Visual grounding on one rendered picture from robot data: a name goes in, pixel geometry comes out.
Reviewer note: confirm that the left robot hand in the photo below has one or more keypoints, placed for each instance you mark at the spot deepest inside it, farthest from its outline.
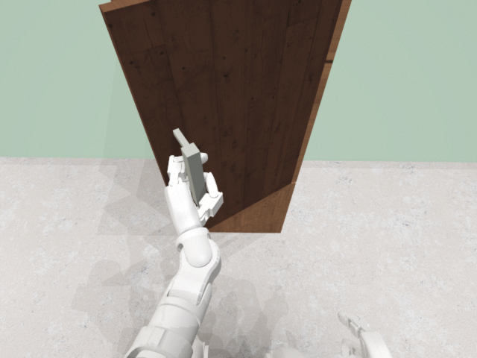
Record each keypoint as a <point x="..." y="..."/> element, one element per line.
<point x="182" y="208"/>

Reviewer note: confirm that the robot right shin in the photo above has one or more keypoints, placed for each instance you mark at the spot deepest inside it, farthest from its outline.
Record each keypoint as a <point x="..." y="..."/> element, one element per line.
<point x="279" y="345"/>

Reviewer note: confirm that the robot left forearm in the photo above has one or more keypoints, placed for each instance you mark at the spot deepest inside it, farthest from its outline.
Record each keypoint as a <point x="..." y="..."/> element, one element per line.
<point x="180" y="312"/>

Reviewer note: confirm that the left robot thigh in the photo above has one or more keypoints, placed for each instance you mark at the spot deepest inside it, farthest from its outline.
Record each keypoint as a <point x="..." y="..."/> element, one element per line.
<point x="200" y="349"/>

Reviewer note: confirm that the cupboard door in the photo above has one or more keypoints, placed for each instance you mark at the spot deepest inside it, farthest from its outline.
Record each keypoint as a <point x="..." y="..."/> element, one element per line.
<point x="237" y="77"/>

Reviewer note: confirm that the right robot hand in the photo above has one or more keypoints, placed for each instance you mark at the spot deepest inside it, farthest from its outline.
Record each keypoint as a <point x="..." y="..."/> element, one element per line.
<point x="372" y="344"/>

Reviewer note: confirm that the handle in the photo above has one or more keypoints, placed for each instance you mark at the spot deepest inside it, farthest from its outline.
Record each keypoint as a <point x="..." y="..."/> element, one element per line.
<point x="194" y="168"/>

